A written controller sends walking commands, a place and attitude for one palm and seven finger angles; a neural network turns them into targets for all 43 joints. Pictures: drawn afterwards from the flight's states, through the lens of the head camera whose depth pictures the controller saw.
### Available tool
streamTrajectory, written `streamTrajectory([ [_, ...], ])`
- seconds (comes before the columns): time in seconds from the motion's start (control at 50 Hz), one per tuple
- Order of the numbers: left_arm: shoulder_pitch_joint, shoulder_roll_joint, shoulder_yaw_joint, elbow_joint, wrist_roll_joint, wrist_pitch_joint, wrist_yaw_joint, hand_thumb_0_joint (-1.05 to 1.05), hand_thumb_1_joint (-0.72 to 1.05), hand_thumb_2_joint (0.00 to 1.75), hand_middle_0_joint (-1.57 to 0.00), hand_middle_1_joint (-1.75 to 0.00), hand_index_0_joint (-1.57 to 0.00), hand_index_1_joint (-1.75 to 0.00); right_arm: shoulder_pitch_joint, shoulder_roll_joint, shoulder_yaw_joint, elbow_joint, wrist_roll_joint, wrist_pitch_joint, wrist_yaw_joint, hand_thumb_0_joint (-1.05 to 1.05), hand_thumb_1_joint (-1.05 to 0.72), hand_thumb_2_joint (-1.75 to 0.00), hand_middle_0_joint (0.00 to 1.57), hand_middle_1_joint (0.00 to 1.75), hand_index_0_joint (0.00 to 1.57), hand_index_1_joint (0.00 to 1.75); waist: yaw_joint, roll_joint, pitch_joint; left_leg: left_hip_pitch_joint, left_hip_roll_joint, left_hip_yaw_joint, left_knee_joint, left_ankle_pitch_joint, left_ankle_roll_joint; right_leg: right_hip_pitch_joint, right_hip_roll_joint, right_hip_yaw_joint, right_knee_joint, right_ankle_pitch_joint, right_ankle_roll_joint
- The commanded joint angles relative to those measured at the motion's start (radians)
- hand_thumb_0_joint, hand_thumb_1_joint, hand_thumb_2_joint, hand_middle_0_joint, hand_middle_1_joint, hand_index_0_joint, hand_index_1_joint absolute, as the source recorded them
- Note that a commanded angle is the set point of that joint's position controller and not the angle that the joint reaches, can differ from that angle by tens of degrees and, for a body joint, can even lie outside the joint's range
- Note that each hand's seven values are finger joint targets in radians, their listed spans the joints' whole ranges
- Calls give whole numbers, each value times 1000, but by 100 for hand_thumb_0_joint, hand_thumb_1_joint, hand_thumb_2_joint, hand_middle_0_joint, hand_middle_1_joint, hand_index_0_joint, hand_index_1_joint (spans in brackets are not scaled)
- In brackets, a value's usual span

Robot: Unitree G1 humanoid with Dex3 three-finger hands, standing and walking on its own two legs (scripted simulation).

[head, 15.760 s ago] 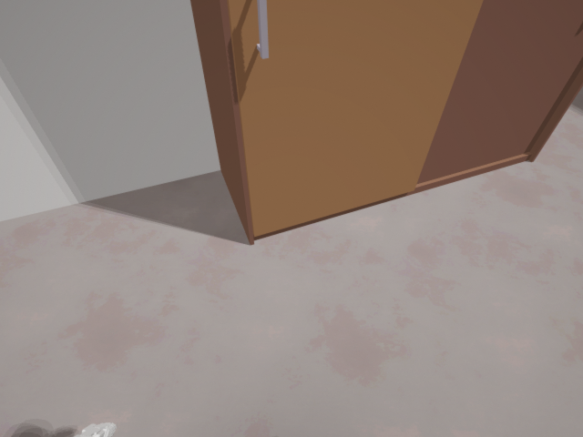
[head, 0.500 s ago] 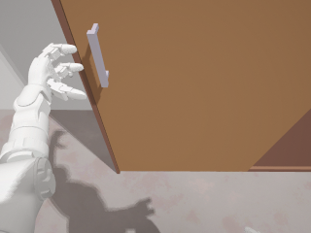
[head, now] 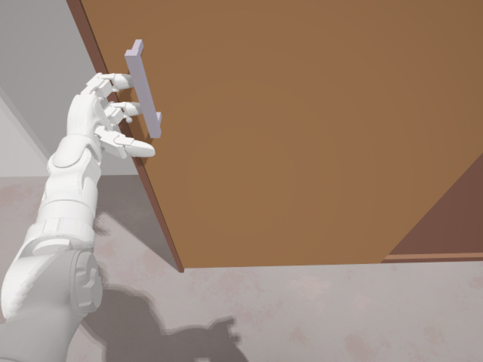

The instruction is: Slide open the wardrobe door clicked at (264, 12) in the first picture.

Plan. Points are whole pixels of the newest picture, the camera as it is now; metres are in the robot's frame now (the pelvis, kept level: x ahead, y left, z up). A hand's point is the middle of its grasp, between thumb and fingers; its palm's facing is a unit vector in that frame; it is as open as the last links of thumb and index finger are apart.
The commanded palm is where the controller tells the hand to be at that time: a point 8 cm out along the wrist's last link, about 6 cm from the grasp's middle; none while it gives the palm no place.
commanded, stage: feel for the door with the fingertips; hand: left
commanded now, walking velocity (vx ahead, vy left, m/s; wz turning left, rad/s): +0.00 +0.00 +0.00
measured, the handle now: (147, 92) +0.54 +0.16 +0.16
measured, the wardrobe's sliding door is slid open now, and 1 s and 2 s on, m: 0.00 0.00 0.00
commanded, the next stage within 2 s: slide the fingers in behind the handle in 0.58 s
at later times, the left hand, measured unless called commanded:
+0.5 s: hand (125, 109) +0.48 +0.19 +0.17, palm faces +0.00 -1.00 +0.02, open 14.0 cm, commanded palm +0.47 +0.24 +0.17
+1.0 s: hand (126, 108) +0.49 +0.19 +0.16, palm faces +0.00 -1.00 +0.02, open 13.9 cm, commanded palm +0.46 +0.24 +0.17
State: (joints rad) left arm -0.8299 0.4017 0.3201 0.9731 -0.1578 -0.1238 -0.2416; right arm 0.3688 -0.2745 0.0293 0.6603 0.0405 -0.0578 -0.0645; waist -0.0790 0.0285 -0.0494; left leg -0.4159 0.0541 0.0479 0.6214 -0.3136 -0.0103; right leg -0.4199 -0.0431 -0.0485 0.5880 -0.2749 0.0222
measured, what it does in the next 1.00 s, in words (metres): stands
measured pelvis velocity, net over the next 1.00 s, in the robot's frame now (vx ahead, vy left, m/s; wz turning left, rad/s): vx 0.00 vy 0.01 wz -0.01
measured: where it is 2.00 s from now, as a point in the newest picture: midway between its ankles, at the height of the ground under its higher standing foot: outside the picture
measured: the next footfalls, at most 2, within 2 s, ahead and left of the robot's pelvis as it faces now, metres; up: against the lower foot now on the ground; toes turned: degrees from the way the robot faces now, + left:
none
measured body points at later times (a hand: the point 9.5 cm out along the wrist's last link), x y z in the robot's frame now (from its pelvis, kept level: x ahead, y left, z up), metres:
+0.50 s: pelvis +0.00 +0.00 +0.00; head +0.05 +0.00 +0.44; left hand +0.48 +0.24 +0.17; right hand +0.03 -0.28 -0.12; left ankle +0.00 +0.12 -0.73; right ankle +0.01 -0.14 -0.73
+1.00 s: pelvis +0.00 +0.01 +0.00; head +0.06 +0.01 +0.44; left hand +0.49 +0.25 +0.16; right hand +0.04 -0.26 -0.12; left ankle +0.00 +0.12 -0.73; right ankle +0.01 -0.14 -0.73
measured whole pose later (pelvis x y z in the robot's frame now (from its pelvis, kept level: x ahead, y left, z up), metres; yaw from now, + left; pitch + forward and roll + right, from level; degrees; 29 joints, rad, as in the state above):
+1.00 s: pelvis +0.00 +0.01 +0.00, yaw +0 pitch +10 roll -1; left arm -0.95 0.48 0.36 1.12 -0.13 -0.17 -0.25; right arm 0.40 -0.27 0.03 0.66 0.03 -0.04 -0.05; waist -0.11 0.03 -0.06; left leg -0.50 0.06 0.05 0.67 -0.34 0.00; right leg -0.49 -0.04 -0.04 0.61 -0.28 0.03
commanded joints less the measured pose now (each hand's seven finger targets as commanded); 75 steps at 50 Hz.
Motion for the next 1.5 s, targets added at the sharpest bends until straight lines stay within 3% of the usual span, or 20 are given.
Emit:
streamTrajectory([
  [0.0, -546, 301, 60, -203, 6, -81, 24, 0, -50, 30, -30, -120, -30, -120, 29, -150, -52, -91, 4, -37, -18, 0, -90, -90, 20, 30, 20, 30, -1, 2, -322, 131, -42, -38, -79, 218, 34, 126, 54, 6, -53, 269, -40],
  [0.08, -609, 295, 31, -125, 24, -96, 22, 0, -50, 30, -30, -120, -30, -120, 37, -152, -48, -78, 4, -41, -22, 0, -90, -90, 20, 30, 20, 30, -27, 4, -299, 108, -45, -37, -75, 166, 35, 97, 51, 14, -60, 230, -36],
  [0.16, -607, 319, 58, -102, 11, -114, 0, 0, -50, 30, -30, -120, -30, -120, 55, -157, -50, -75, 1, -44, -22, 0, -90, -90, 20, 30, 20, 30, -22, -7, -369, 124, -47, -36, -59, 228, 37, 137, 52, 16, -43, 308, -37],
  [0.24, -556, 321, 55, -36, 8, -103, -27, 0, -50, 30, -30, -120, -30, -120, 63, -164, -51, -75, 4, -34, -20, 0, -90, -90, 20, 30, 20, 30, -22, -15, -325, 86, -46, -29, -56, 212, 37, 117, 51, 14, -44, 299, -35],
  [0.28, -612, 316, 36, -19, 10, -93, -31, 0, -50, 30, -30, -120, -30, -120, 70, -169, -51, -70, 4, -30, -21, 0, -90, -90, 20, 30, 20, 30, -44, -27, -280, 62, -45, -34, -59, 168, 39, 83, 50, 15, -55, 256, -30],
  [0.36, -665, 325, 36, -90, 7, -119, -33, 0, -50, 30, -30, -120, -30, -120, 80, -165, -57, -71, 1, -28, -23, 0, -90, -90, 20, 30, 20, 30, -45, 44, -381, 122, -46, -36, -41, 222, 37, 92, 53, 19, -42, 290, -34],
  [0.42, -667, 347, 57, -53, 1, -127, -29, 0, -50, 30, -30, -120, -30, -120, 102, -174, -58, -56, -4, -29, -24, 0, -90, -90, 20, 30, 20, 30, -50, -2, -368, 109, -42, -49, -40, 215, 39, 87, 57, 11, -42, 269, -35],
  [0.5, -684, 351, 49, -20, 23, -115, -22, 0, -50, 30, -30, -120, -30, -120, 111, -174, -58, -46, -5, -24, -20, 0, -90, -90, 20, 30, 20, 30, -58, 30, -340, 90, -42, -48, -40, 205, 35, 51, 56, 10, -41, 258, -33],
  [0.56, -697, 370, 66, -41, 27, -123, -16, 0, -50, 30, -30, -120, -30, -120, 120, -174, -60, -51, -10, -23, -17, 0, -90, -90, 20, 30, 20, 30, -52, 51, -405, 121, -41, -51, -29, 255, 33, 66, 58, 10, -30, 295, -34],
  [0.64, -669, 381, 84, -30, 19, -126, -22, 0, -50, 30, -30, -120, -30, -120, 127, -175, -61, -56, -9, -18, -16, 0, -90, -90, 20, 30, 20, 30, -50, 17, -396, 102, -38, -46, -28, 261, 36, 78, 62, 7, -28, 309, -32],
  [0.68, -706, 339, 43, -40, 23, -122, -24, 0, -50, 30, -30, -120, -30, -120, 124, -169, -60, -52, -9, -16, -14, 0, -90, -90, 20, 30, 20, 30, -63, 68, -370, 114, -38, -47, -29, 251, 31, 43, 62, 5, -32, 289, -34],
  [0.92, -609, 343, 73, -80, 15, -115, -12, 0, -50, 30, -30, -120, -30, -120, 116, -169, -62, -80, -11, -11, -8, 0, -90, -90, 20, 30, 20, 30, -32, 16, -385, 113, -34, -46, -24, 278, 34, 76, 64, -4, -18, 300, -38],
  [0.96, -617, 305, 45, -136, 16, -121, -13, 0, -50, 30, -30, -120, -30, -120, 102, -160, -62, -85, -9, -12, -5, 0, -90, -90, 20, 30, 20, 30, -28, 71, -416, 153, -34, -49, -22, 319, 27, 73, 64, -2, -11, 327, -40],
  [1.08, -585, 229, 3, -161, -6, -82, -4, 0, -50, 30, -30, -120, -30, -120, 77, -155, -62, -86, -3, -9, -3, 0, -90, -90, 20, 30, 20, 30, -35, 37, -338, 139, -31, -46, -34, 289, 28, 61, 66, -10, -26, 309, -39],
  [1.16, -591, 224, 5, -214, -1, -84, 20, 0, -50, 30, -30, -120, -30, -120, 66, -149, -61, -88, -5, -15, -4, 0, -90, -90, 20, 30, 20, 30, -24, 48, -382, 167, -35, -49, -32, 319, 27, 83, 63, -9, -20, 328, -41],
  [1.26, -620, 201, -15, -158, 7, -82, 40, 0, -50, 30, -30, -120, -30, -120, 57, -146, -58, -72, -4, -21, -7, 0, -90, -90, 20, 30, 20, 30, -37, 28, -324, 142, -37, -48, -40, 253, 28, 58, 61, -5, -32, 283, -40],
  [1.3, -629, 209, -5, -171, 11, -88, 45, 0, -50, 30, -30, -120, -30, -120, 59, -147, -60, -73, -7, -25, -6, 0, -90, -90, 20, 30, 20, 30, -29, 46, -372, 163, -39, -49, -37, 279, 26, 73, 59, -3, -25, 305, -42],
  [1.4, -593, 235, 22, -123, 16, -90, 49, 0, -50, 30, -30, -120, -30, -120, 61, -149, -59, -75, -8, -23, -2, 0, -90, -90, 20, 30, 20, 30, -22, -31, -355, 109, -43, -41, -38, 271, 30, 114, 58, -1, -21, 335, -39],
  [1.44, -587, 234, 21, -145, 19, -97, 51, 0, -50, 30, -30, -120, -30, -120, 56, -147, -58, -83, -8, -21, -1, 0, -90, -90, 20, 30, 20, 30, -16, 1, -379, 119, -44, -37, -35, 291, 31, 124, 56, 2, -16, 352, -39],
  [1.48, -597, 190, -8, -135, 17, -93, 53, 0, -50, 30, -30, -120, -30, -120, 54, -142, -59, -82, -6, -21, 0, 0, -90, -90, 20, 30, 20, 30, -27, -4, -353, 121, -43, -35, -36, 271, 31, 102, 59, 1, -24, 335, -38],
])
